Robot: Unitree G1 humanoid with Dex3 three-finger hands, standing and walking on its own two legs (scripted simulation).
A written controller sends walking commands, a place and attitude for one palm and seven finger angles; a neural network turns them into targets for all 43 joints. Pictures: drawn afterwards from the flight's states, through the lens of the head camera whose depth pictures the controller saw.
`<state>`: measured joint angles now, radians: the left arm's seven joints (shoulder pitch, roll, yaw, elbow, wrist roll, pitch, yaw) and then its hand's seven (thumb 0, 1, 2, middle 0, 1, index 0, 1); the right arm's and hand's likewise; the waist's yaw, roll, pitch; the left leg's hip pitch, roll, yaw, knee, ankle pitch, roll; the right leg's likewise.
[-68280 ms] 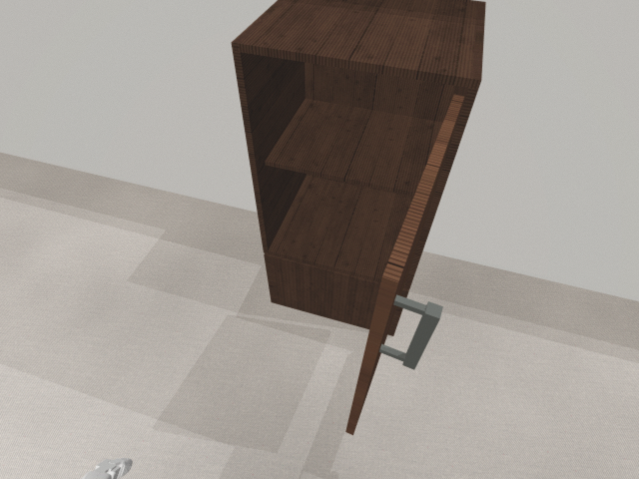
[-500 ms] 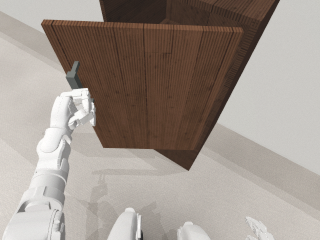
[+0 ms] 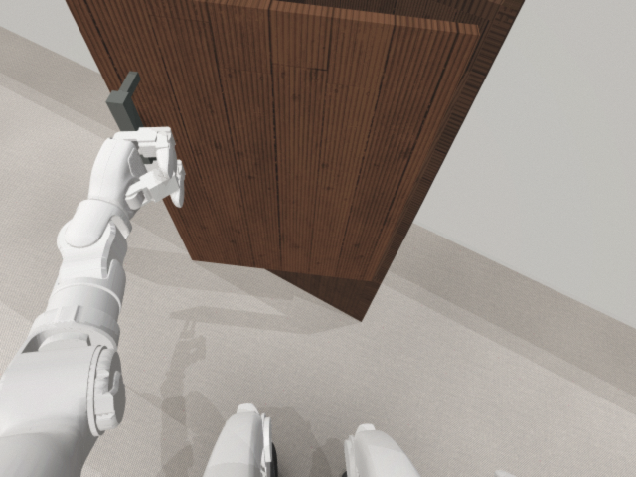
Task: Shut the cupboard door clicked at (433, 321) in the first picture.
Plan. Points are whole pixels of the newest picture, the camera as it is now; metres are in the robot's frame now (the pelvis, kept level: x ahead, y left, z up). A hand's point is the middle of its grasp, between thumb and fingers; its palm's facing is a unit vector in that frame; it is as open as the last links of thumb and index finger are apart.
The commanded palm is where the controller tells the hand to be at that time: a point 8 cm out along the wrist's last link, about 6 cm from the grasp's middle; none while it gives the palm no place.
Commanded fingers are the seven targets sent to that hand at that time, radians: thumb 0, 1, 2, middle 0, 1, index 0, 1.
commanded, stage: push the door shut along its arc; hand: left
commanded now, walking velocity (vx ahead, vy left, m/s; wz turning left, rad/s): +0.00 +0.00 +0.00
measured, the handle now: (146, 136) +0.53 +0.22 +0.07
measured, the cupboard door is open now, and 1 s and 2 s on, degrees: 23 11 2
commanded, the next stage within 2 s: pull the fist back off the door in 1.06 s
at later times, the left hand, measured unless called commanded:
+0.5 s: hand (207, 143) +0.51 +0.14 +0.08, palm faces -0.29 -0.96 -0.02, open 3.1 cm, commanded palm +0.52 +0.17 +0.07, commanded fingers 0.00 0.90 0.90 -1.30 -1.50 -1.30 -1.50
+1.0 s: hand (229, 117) +0.56 +0.11 +0.08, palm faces -0.38 -0.93 -0.02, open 3.2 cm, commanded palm +0.58 +0.12 +0.07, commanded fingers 0.00 0.90 0.90 -1.30 -1.50 -1.30 -1.50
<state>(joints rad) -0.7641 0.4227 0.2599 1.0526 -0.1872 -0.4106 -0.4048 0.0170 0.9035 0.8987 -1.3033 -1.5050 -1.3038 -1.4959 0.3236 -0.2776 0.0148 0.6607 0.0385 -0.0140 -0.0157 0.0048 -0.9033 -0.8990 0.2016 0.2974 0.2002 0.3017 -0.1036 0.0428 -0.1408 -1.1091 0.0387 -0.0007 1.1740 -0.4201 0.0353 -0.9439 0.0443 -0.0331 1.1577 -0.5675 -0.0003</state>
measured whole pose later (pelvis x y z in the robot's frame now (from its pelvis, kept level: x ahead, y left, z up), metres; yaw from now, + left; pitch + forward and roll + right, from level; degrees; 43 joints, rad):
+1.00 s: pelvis -0.01 +0.00 -0.04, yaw -2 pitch +29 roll -6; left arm -1.29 0.62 0.23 1.29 -0.07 -0.22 -0.50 0.00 0.94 0.95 -1.30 -1.50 -1.30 -1.50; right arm 0.35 -0.28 0.05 0.70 0.00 -0.08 -0.02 0.00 -0.90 -0.90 0.20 0.30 0.20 0.30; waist -0.23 0.07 -0.12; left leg -1.39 0.06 -0.04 1.33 -0.45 0.03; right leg -1.21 0.07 -0.07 1.30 -0.60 -0.01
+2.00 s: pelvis +0.03 -0.03 +0.01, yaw +1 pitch +22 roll -1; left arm -0.74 0.21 0.19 0.98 -0.06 -0.48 0.04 0.02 0.90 0.90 -1.30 -1.51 -1.30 -1.50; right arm 0.32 -0.27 -0.04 0.65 -0.02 0.03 0.06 0.00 -0.91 -0.90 0.20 0.30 0.20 0.30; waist -0.12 0.03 -0.15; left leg -1.06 0.04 -0.01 1.12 -0.43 -0.01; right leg -0.91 0.05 -0.03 1.12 -0.59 -0.04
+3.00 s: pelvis +0.04 +0.00 +0.10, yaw +1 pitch +0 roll +0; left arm 0.17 0.29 0.10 -0.08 -0.08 -0.04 0.09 0.02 0.90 0.90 -0.93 -1.10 -0.93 -1.09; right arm 0.14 -0.21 0.06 0.54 0.05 0.02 -0.09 0.01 -0.90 -0.90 0.20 0.30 0.20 0.30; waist 0.03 0.05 -0.03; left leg -0.30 -0.01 0.04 0.53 -0.23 0.03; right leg -0.15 0.01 0.01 0.50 -0.34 0.00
